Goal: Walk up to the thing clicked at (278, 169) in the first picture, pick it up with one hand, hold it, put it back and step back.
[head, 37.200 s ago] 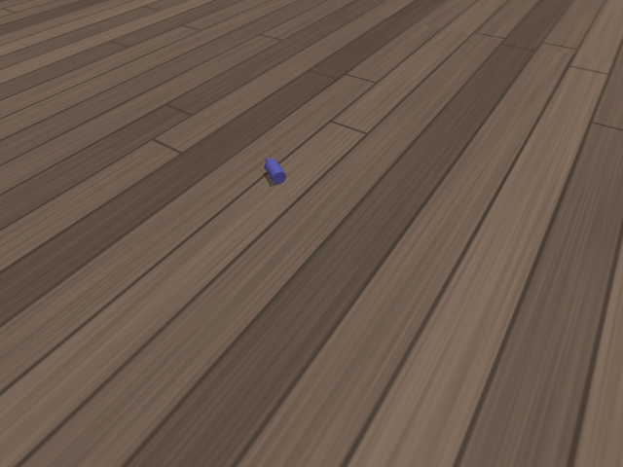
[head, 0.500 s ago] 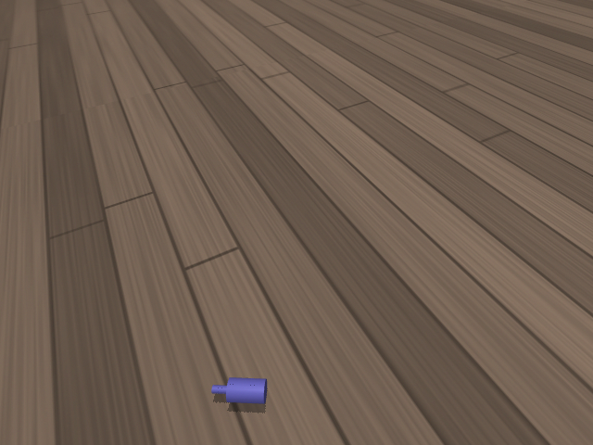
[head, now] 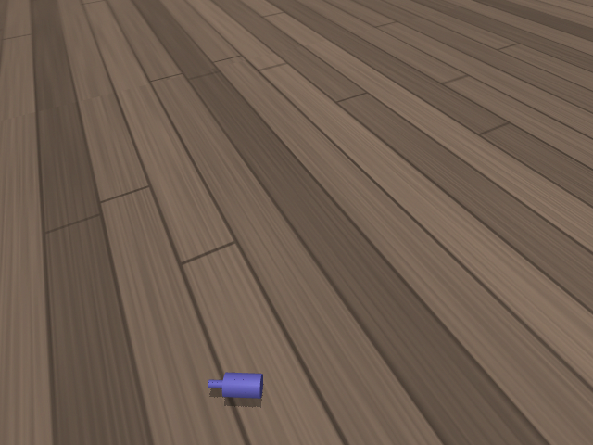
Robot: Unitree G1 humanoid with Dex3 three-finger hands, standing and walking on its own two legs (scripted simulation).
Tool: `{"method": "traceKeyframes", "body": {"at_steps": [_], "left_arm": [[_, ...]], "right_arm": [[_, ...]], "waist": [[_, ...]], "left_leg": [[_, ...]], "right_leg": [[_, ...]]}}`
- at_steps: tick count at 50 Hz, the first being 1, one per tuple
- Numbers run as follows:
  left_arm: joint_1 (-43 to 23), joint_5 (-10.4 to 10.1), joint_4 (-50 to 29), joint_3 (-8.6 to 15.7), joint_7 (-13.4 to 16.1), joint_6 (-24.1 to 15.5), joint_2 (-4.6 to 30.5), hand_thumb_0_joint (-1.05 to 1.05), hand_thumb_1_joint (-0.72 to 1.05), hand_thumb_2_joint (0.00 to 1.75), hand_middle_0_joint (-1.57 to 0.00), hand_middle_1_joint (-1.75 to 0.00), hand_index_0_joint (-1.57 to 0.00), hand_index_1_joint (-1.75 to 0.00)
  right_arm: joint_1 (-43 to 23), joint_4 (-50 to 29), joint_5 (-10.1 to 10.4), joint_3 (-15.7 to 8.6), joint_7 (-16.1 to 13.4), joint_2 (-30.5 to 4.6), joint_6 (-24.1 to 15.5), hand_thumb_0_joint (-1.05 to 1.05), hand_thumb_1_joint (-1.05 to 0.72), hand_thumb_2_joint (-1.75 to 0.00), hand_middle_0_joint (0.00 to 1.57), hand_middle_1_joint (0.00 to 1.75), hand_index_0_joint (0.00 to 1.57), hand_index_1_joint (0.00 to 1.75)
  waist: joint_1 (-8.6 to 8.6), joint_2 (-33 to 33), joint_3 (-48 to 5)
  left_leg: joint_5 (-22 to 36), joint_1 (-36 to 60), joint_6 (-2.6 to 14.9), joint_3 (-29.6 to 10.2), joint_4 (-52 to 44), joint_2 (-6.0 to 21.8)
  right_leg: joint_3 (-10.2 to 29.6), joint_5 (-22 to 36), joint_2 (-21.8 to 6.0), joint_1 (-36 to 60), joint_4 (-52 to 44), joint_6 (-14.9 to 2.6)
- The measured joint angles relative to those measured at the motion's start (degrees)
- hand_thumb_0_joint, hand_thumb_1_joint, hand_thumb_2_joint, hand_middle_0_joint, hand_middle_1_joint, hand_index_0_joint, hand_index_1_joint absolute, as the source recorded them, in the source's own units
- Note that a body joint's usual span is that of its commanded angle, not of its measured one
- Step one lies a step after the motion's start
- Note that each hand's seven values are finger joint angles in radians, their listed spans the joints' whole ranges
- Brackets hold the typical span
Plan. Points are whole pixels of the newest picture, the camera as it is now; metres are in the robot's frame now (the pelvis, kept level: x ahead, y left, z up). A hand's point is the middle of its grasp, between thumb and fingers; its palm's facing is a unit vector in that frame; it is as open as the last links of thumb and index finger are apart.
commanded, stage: stand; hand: left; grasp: from above
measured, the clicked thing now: (235, 384) +0.46 +0.26 -0.74
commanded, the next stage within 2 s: step back in 1.00 s
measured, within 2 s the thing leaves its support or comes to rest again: neither
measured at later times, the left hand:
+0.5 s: hand out of the picture +0.08 +0.24 -0.16, palm faces +0.02 -0.94 -0.34, open 7.3 cm
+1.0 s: hand out of the picture +0.07 +0.24 -0.16, palm faces +0.00 -0.94 -0.34, open 7.3 cm
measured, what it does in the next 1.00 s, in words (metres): stands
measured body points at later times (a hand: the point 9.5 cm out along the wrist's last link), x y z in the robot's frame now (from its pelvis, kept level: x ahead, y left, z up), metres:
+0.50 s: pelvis +0.01 -0.01 +0.00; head +0.02 -0.01 +0.45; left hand +0.08 +0.29 -0.13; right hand +0.09 -0.30 -0.14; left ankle +0.02 +0.14 -0.75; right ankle -0.01 -0.13 -0.75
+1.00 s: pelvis +0.01 -0.01 +0.00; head +0.02 -0.02 +0.45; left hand +0.07 +0.28 -0.13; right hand +0.08 -0.31 -0.14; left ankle +0.02 +0.14 -0.75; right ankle -0.01 -0.13 -0.75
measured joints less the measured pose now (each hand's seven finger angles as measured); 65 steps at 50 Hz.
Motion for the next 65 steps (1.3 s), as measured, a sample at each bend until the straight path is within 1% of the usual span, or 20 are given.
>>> {"method": "traceKeyframes", "body": {"at_steps": [9,21,50,53,55,58,60,62,63,64,65], "left_arm": [[-0.7,-0.4,-0.3,-0.1,0.0,-0.2,-0.1,0.0,0.91,0.9,-0.2,-0.3,-0.2,-0.3],[-1.5,-0.3,-0.8,-0.3,-0.2,-0.2,0.2,0.0,0.91,0.9,-0.2,-0.3,-0.2,-0.3],[-0.8,-0.4,-1.1,-0.7,-0.6,-0.4,0.9,0.0,0.91,0.9,-0.2,-0.29,-0.2,-0.3],[-1.4,-1.3,-2.8,0.6,-0.7,-0.1,1.0,0.0,0.91,0.9,-0.2,-0.29,-0.21,-0.3],[-2.2,-1.5,-4.5,1.3,-0.6,0.3,1.3,0.0,0.91,0.9,-0.2,-0.3,-0.21,-0.3],[-2.9,-0.6,-7.3,2.0,-0.3,1.2,1.8,0.0,0.91,0.9,-0.2,-0.3,-0.21,-0.3],[-3.4,-0.1,-8.9,2.1,-0.1,1.6,2.4,0.0,0.91,0.9,-0.2,-0.3,-0.21,-0.3],[-4.3,0.3,-10.5,2.0,0.1,1.9,3.2,0.0,0.91,0.9,-0.2,-0.3,-0.21,-0.3],[-4.8,0.2,-11.4,2.0,0.1,2.0,3.7,0.0,0.91,0.9,-0.2,-0.3,-0.21,-0.3],[-5.3,0.0,-12.4,1.9,0.1,2.2,4.1,0.0,0.91,0.9,-0.2,-0.3,-0.21,-0.3],[-6.0,-0.4,-13.2,1.9,0.1,2.5,4.6,0.0,0.91,0.9,-0.2,-0.3,-0.21,-0.3]], "right_arm": [[-0.9,-0.1,0.1,0.4,-0.2,-0.4,-0.3,0.01,-0.91,-0.9,0.2,0.3,0.2,0.3],[-1.9,-0.3,0.2,0.5,-0.1,-0.7,-0.4,0.01,-0.91,-0.9,0.2,0.3,0.2,0.3],[-1.2,-0.3,0.3,0.9,0.2,-1.2,-0.3,0.01,-0.91,-0.9,0.2,0.3,0.2,0.3],[-2.2,-2.3,0.7,0.3,0.6,-1.9,0.5,0.01,-0.91,-0.9,0.2,0.3,0.2,0.3],[-3.0,-4.4,1.2,-0.3,0.7,-2.6,1.1,0.01,-0.91,-0.9,0.2,0.3,0.2,0.3],[-3.1,-7.7,1.2,-1.6,0.9,-3.9,2.4,0.01,-0.91,-0.9,0.2,0.3,0.2,0.3],[-2.6,-9.5,1.3,-2.1,1.1,-4.7,2.9,0.01,-0.91,-0.9,0.2,0.3,0.2,0.3],[-1.7,-10.8,1.3,-2.5,1.2,-5.1,2.8,0.01,-0.91,-0.9,0.2,0.3,0.2,0.3],[-1.2,-11.1,1.1,-2.7,1.2,-5.3,2.7,0.01,-0.91,-0.9,0.2,0.3,0.2,0.3],[-0.5,-11.4,0.7,-2.9,1.2,-5.5,2.4,0.01,-0.91,-0.9,0.2,0.3,0.2,0.3],[-0.1,-11.4,0.2,-3.2,1.1,-5.4,2.2,0.01,-0.91,-0.9,0.2,0.3,0.2,0.3]], "waist": [[0.09,0.3,0.1],[0.07,0.2,-0.7],[-0.09,0.2,-0.6],[-0.49,0.6,1.2],[-0.77,0.6,3.3],[-0.65,0.1,4.9],[-0.94,-0.3,5.5],[-1.36,-0.8,5.8],[-1.59,-1.1,6.0],[-1.88,-1.2,6.1],[-1.99,-1.9,6.5]], "left_leg": [[-0.2,0.4,-0.14,0.0,-0.4,0.1],[-0.1,0.6,-0.44,-0.1,-1.0,0.3],[0.2,0.8,-1.16,-0.3,-1.9,0.9],[-0.9,-2.6,-0.23,-0.4,3.4,0.9],[-1.0,-6.2,1.19,0.3,10.0,0.4],[-12.3,-11.6,3.33,0.2,24.7,-2.3],[-15.6,-13.1,4.0,0.4,29.7,-3.1],[-15.4,-12.3,4.07,1.1,27.8,-2.7],[-13.6,-11.1,3.99,1.6,24.2,-2.3],[-9.5,-9.4,3.86,2.0,19.2,-1.8],[-9.2,-8.4,2.88,2.3,16.6,-2.1]], "right_leg": [[0.0,-0.3,0.1,0.3,-0.3,-0.1],[-0.1,-0.5,0.2,0.3,-0.3,-0.38],[-0.3,-0.7,0.9,0.1,-0.2,-1.1],[-0.5,-1.4,1.0,-2.0,2.4,-1.36],[-0.5,-1.9,0.5,-3.4,4.7,-1.53],[0.2,-3.0,-0.8,-6.2,8.6,-1.35],[0.6,-3.7,-1.6,-8.2,10.8,-0.93],[0.6,-4.4,-2.4,-10.1,13.2,-0.1],[0.5,-5.0,-2.7,-11.1,14.8,0.36],[0.3,-5.8,-3.1,-12.3,16.9,0.83],[0.5,-6.8,-3.9,-13.7,19.3,1.01]]}}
